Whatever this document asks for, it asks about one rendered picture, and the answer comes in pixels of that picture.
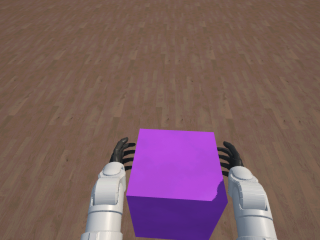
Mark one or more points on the robot right forearm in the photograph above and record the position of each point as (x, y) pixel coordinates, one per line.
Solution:
(251, 207)

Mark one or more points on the right robot hand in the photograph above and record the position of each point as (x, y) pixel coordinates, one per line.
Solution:
(233, 157)

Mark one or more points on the carton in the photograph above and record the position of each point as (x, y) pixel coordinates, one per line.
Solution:
(176, 189)

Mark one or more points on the robot left forearm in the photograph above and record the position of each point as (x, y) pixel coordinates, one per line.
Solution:
(106, 204)

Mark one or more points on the left robot hand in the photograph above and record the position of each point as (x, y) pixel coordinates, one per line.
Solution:
(118, 153)

